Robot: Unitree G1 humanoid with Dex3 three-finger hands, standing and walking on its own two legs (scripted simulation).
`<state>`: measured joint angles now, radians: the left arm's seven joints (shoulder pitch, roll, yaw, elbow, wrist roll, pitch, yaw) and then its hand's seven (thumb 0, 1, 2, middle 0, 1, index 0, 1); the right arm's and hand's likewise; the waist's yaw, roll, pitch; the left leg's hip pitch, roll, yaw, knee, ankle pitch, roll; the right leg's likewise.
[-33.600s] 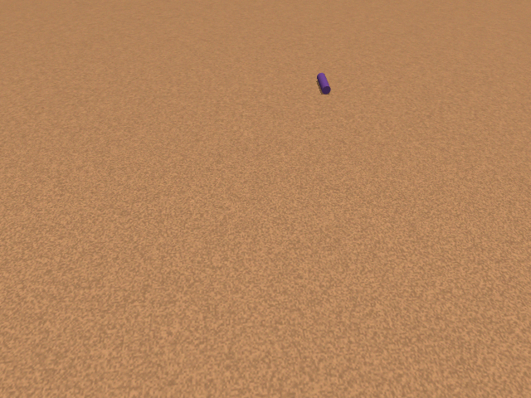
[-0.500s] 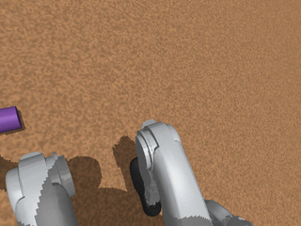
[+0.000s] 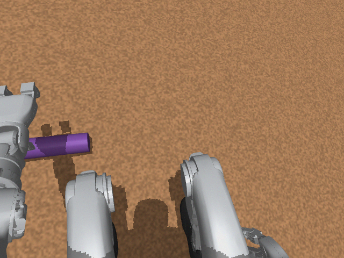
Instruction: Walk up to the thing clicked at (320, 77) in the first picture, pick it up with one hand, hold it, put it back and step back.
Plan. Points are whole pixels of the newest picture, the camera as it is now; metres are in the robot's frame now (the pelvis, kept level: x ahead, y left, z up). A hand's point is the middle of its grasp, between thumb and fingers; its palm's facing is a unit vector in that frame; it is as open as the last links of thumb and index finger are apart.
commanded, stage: withdraw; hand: left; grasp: from above
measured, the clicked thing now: (49, 146) +0.43 +0.29 -0.31
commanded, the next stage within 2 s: home in 0.42 s
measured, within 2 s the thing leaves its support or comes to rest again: neither
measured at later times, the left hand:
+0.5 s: hand (38, 146) +0.40 +0.28 -0.19, palm faces -0.42 -0.07 -0.91, open 13.9 cm
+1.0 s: hand (3, 160) +0.34 +0.27 -0.02, palm faces -0.37 -0.45 -0.81, open 9.7 cm
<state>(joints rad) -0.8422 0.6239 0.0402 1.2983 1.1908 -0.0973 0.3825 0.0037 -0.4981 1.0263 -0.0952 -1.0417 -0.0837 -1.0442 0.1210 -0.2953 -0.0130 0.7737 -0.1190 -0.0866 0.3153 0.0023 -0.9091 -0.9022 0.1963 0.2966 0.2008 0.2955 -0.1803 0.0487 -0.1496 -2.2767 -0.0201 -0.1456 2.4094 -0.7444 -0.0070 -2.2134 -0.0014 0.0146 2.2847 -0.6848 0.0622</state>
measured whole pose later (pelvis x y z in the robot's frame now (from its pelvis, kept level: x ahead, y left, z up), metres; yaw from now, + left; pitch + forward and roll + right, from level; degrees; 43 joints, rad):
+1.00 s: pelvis -0.01 +0.00 +0.10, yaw +3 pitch +34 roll -6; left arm -0.36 0.50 0.03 0.62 0.73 -0.03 0.06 0.00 0.45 0.85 -0.21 -0.40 -0.20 -0.40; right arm 0.15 -0.28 -0.05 0.64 0.00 0.00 0.12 0.01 -0.90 -0.90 0.20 0.30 0.20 0.30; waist -0.07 0.05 -0.20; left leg -1.97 0.00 -0.11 2.07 -0.69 -0.01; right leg -1.93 -0.02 0.02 1.97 -0.64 0.07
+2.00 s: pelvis +0.08 -0.01 +0.37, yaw +8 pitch +11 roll -3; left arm 0.52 0.22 0.04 -0.15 -0.06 0.48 0.02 0.01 0.91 0.90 -0.20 -0.30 -0.20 -0.30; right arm 0.28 -0.23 0.02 0.51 0.02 -0.23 -0.19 0.01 -0.90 -0.90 0.20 0.30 0.20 0.30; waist -0.04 0.05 -0.19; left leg -0.72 0.04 -0.08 1.03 -0.51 -0.04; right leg -0.68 -0.03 -0.04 0.96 -0.47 0.04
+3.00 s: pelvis +0.06 -0.01 +0.37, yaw +8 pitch +9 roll -3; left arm 0.50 0.22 0.03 -0.14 -0.05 0.47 0.01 0.02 0.91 0.90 -0.20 -0.30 -0.20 -0.30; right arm 0.28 -0.21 0.03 0.55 0.01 -0.24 -0.18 0.01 -0.90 -0.90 0.20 0.30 0.20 0.30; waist -0.03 0.04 -0.16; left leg -0.70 0.04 -0.08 1.04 -0.50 -0.03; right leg -0.67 -0.03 -0.04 0.95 -0.45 0.05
